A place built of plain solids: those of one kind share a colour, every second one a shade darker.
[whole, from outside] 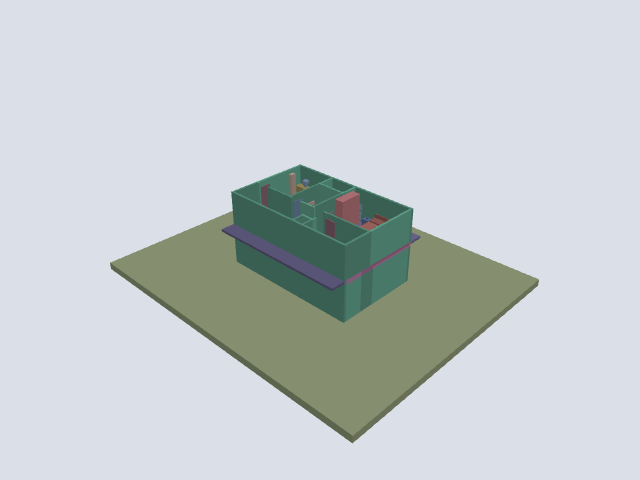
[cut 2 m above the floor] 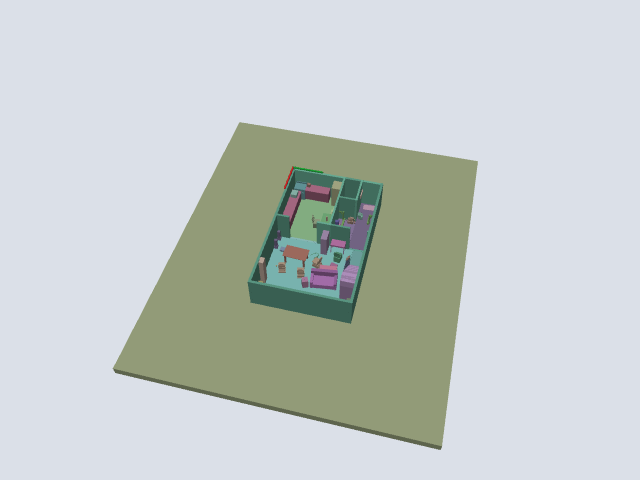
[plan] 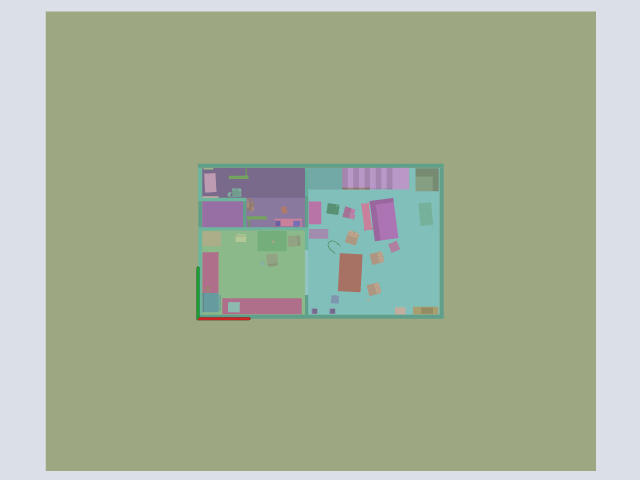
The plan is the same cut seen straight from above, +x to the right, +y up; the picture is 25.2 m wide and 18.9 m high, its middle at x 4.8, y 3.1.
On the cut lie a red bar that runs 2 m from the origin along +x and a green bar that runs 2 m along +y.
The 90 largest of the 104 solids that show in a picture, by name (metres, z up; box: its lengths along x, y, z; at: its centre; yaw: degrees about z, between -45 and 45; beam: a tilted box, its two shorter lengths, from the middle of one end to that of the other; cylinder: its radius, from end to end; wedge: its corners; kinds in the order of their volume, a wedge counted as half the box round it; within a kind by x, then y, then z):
{
 "under_1": {"box": [21.67, 18.1, 0.5], "at": [4.83, 3.05, -0.33]},
 "wall_1": {"box": [0.16, 3.31, 2.8], "at": [0.08, 1.81, 1.1]},
 "wall_2": {"box": [0.16, 3.75, 2.31], "at": [0.08, 2.04, 3.95]},
 "wall_3": {"box": [0.16, 1.03, 2.8], "at": [0.08, 4.12, 1.1]},
 "wall_4": {"box": [0.16, 1.9, 2.31], "at": [0.08, 4.99, 3.95]},
 "wall_5": {"box": [0.16, 1.18, 2.8], "at": [0.08, 5.35, 1.1]},
 "wall_6": {"box": [1.9, 0.13, 2.8], "at": [0.95, 4.7, 1.1]},
 "wall_7": {"box": [3.61, 0.13, 2.31], "at": [1.8, 3.98, 3.95]},
 "wall_8": {"box": [0.13, 1.03, 2.8], "at": [1.83, 4.12, 1.1]},
 "wall_9": {"box": [4.34, 0.13, 2.8], "at": [2.17, 3.54, 1.1]},
 "wall_10": {"box": [0.13, 0.72, 2.31], "at": [3.4, 5.58, 3.95]},
 "wall_11": {"box": [0.94, 0.13, 2.31], "at": [3.81, 5.16, 3.95]},
 "wall_12": {"box": [0.13, 0.72, 2.31], "at": [4.21, 5.58, 3.95]},
 "wall_13": {"box": [0.13, 0.77, 2.8], "at": [4.28, 0.55, 1.1]},
 "wall_14": {"box": [0.13, 0.76, 2.8], "at": [4.28, 3.09, 1.1]},
 "wall_15": {"box": [0.13, 1.22, 2.8], "at": [4.28, 4.21, 1.1]},
 "wall_16": {"box": [0.13, 1.09, 2.31], "at": [4.51, 0.7, 3.95]},
 "wall_17": {"box": [0.13, 2.53, 2.31], "at": [4.51, 2.65, 3.95]},
 "wall_18": {"box": [9.67, 0.16, 5.4], "at": [4.83, 0.08, 2.4]},
 "wall_19": {"box": [9.67, 0.16, 5.4], "at": [4.83, 6.02, 2.4]},
 "wall_20": {"box": [1.19, 0.13, 2.31], "at": [4.99, 3.98, 3.95]},
 "wall_21": {"box": [2.16, 0.13, 2.31], "at": [5.53, 1.31, 3.95]},
 "wall_22": {"box": [0.13, 1.09, 2.31], "at": [6.54, 0.7, 3.95]},
 "wall_23": {"box": [0.13, 2.53, 2.31], "at": [6.54, 2.65, 3.95]},
 "wall_24": {"box": [2.25, 0.13, 2.31], "at": [7.46, 3.98, 3.95]},
 "wall_25": {"box": [0.31, 0.13, 2.31], "at": [9.52, 3.98, 3.95]},
 "wall_26": {"box": [0.16, 3.75, 2.31], "at": [9.59, 2.04, 3.95]},
 "wall_27": {"box": [0.16, 5.78, 2.8], "at": [9.59, 3.05, 1.1]},
 "wall_28": {"box": [0.16, 1.9, 2.31], "at": [9.59, 4.99, 3.95]},
 "stair_1": {"box": [2.64, 0.85, 0.52], "at": [6.99, 5.52, -0.04]},
 "stair_2": {"box": [2.42, 0.85, 0.73], "at": [7.1, 5.52, 0.07]},
 "stair_3": {"box": [2.2, 0.85, 0.95], "at": [7.21, 5.52, 0.17]},
 "stair_4": {"box": [1.98, 0.85, 1.16], "at": [7.32, 5.52, 0.28]},
 "stair_5": {"box": [1.76, 0.85, 1.38], "at": [7.43, 5.52, 0.39]},
 "stair_6": {"box": [1.54, 0.85, 1.59], "at": [7.54, 5.52, 0.5]},
 "stair_7": {"box": [1.32, 0.85, 1.81], "at": [7.65, 5.52, 0.6]},
 "stair_8": {"box": [1.1, 0.85, 2.02], "at": [7.76, 5.52, 0.71]},
 "stair_9": {"box": [0.88, 0.85, 2.24], "at": [7.87, 5.52, 0.82]},
 "stair_10": {"box": [0.66, 0.85, 2.45], "at": [7.98, 5.52, 0.93]},
 "stair_11": {"box": [0.44, 0.85, 2.67], "at": [8.09, 5.52, 1.03]},
 "stair_12": {"box": [0.22, 0.85, 2.88], "at": [8.2, 5.52, 1.14]},
 "floor_living_1": {"box": [1.33, 0.85, 0.5], "at": [5.0, 5.51, -0.25]},
 "floor_living_2": {"box": [5.17, 4.93, 0.5], "at": [6.92, 2.62, -0.25]},
 "floor_living_3": {"box": [1.2, 0.85, 0.5], "at": [8.91, 5.51, -0.25]},
 "floor_kitchen_1": {"box": [4.05, 3.31, 0.5], "at": [2.19, 1.81, -0.25]},
 "floor_hall_1": {"box": [4.05, 1.18, 0.5], "at": [2.19, 5.35, -0.25]},
 "floor_hall_2": {"box": [2.31, 1.16, 0.5], "at": [3.06, 4.18, -0.25]},
 "upper_floor_next_1": {"box": [9.67, 1.0, 0.16], "at": [4.83, -0.5, 2.72]},
 "upper_floor_next_2": {"box": [9.67, 1.0, 0.16], "at": [4.83, 6.6, 2.72]},
 "counter_run_1": {"box": [0.61, 1.61, 0.78], "at": [0.47, 1.81, 0.49]},
 "counter_run_2": {"box": [0.64, 1.61, 0.038], "at": [0.49, 1.81, 0.9]},
 "counter_run_3": {"box": [3.13, 0.61, 0.78], "at": [2.52, 0.47, 0.49]},
 "counter_run_4": {"box": [3.13, 0.64, 0.038], "at": [2.52, 0.49, 0.9]},
 "fixture_wardrobe_bedroom_1": {"box": [0.63, 1.63, 2.2], "at": [4.14, 1.27, 3.85]},
 "double_bed_1": {"box": [1.67, 0.07, 1.05], "at": [1.91, 0.2, 3.32]},
 "double_bed_2": {"box": [1.6, 0.55, 0.2], "at": [1.91, 0.49, 3.5]},
 "double_bed_3": {"box": [1.7, 2.23, 0.4], "at": [1.91, 1.28, 3.3]},
 "floor_store_1": {"box": [1.61, 1.03, 0.5], "at": [0.96, 4.12, -0.25]},
 "fridge_flat_1": {"box": [0.73, 0.6, 1.66], "at": [0.54, 3.15, 0.83]},
 "sofa_1": {"box": [0.23, 1.6, 0.39], "at": [6.97, 3.86, 0.65], "yaw": 7.5},
 "sofa_2": {"box": [0.92, 0.17, 0.18], "at": [7.24, 4.62, 0.54], "yaw": 7.5},
 "sofa_3": {"box": [0.93, 1.6, 0.34], "at": [7.33, 3.91, 0.28], "yaw": 7.5},
 "sofa_4": {"box": [0.92, 0.17, 0.18], "at": [7.42, 3.2, 0.54], "yaw": 7.5},
 "chest_drawers_1": {"box": [1.15, 0.5, 0.99], "at": [8.9, 0.42, 3.29]},
 "armchair_club_1": {"box": [0.24, 0.87, 0.18], "at": [8.68, 5.45, 0.51]},
 "armchair_club_2": {"box": [0.92, 0.9, 0.35], "at": [9.02, 5.46, 0.24]},
 "armchair_club_3": {"box": [0.92, 0.33, 0.38], "at": [9.02, 5.76, 0.61]},
 "armchair_club_4": {"box": [0.24, 0.87, 0.18], "at": [9.36, 5.45, 0.51]},
 "billy_1": {"box": [0.42, 0.28, 2.02], "at": [7.96, 0.31, 1.01]},
 "billy_2": {"box": [0.28, 0.42, 2.02], "at": [9.36, 1.08, 3.81]},
 "range_cooker_1": {"box": [0.65, 0.76, 0.94], "at": [0.49, 0.63, 0.47]},
 "flat_shelf_1": {"box": [0.76, 0.39, 1.46], "at": [4.74, 3.35, 0.73]},
 "wall_band_1": {"box": [0.16, 3.31, 0.31], "at": [0.08, 1.81, 2.64]},
 "wall_band_2": {"box": [0.16, 1.03, 0.31], "at": [0.08, 4.12, 2.64]},
 "wall_band_3": {"box": [0.16, 1.18, 0.31], "at": [0.08, 5.35, 2.64]},
 "toy_shelf_1": {"box": [1.0, 0.3, 0.6], "at": [8.96, 0.32, 0.3]},
 "leaf_bedroom_door_1": {"box": [0.78, 0.05, 1.99], "at": [2.95, 4.13, 3.79], "yaw": -4.0},
 "leaf_bedroom_door_2": {"box": [0.05, 0.78, 1.99], "at": [9.36, 3.52, 3.79]},
 "floor_gap_kitchen_dining_1": {"box": [0.13, 1.78, 0.5], "at": [4.28, 1.82, -0.25]},
 "bedside_table_1": {"box": [0.5, 0.4, 0.53], "at": [3.24, 0.37, 3.06]},
 "wall_foot_1": {"box": [0.16, 3.75, 0.17], "at": [0.08, 2.04, 2.72]},
 "chair_bentwood_1": {"box": [0.47, 0.41, 0.43], "at": [5.31, 4.32, 0.21], "yaw": -7.8},
 "laundry_basket_1": {"box": [0.37, 0.37, 0.6], "at": [7.72, 2.83, 0.3], "yaw": 23.7},
 "console_1": {"box": [1.05, 0.3, 0.13], "at": [3.54, 3.79, 0.71]},
 "console_2": {"box": [0.3, 1.05, 0.13], "at": [6.64, 4.02, 0.71], "yaw": 7.5},
 "leaf_bath_door_1": {"box": [0.05, 0.75, 1.99], "at": [6.23, 3.55, 3.79], "yaw": -16.0},
 "floor_gap_hall_living_1": {"box": [0.13, 1.06, 0.5], "at": [4.28, 5.35, -0.25]},
 "small_desk_1": {"box": [0.5, 0.9, 0.13], "at": [4.6, 4.17, 0.68]},
 "microwave_1": {"box": [0.47, 0.4, 0.28], "at": [1.41, 0.45, 1.05], "yaw": -2.1},
 "dining_table_1": {"box": [0.9, 1.5, 0.031], "at": [5.99, 1.81, 0.73], "yaw": -3.1}
}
